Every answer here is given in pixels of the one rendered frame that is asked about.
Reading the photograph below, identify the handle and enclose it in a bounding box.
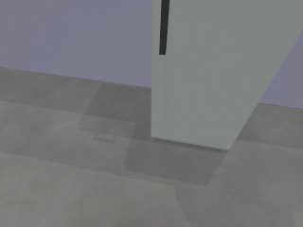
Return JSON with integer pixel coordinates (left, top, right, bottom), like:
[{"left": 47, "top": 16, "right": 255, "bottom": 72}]
[{"left": 159, "top": 0, "right": 169, "bottom": 55}]

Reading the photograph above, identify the fridge door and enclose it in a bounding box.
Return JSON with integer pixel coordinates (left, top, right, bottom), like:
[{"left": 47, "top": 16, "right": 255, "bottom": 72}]
[{"left": 152, "top": 0, "right": 303, "bottom": 148}]

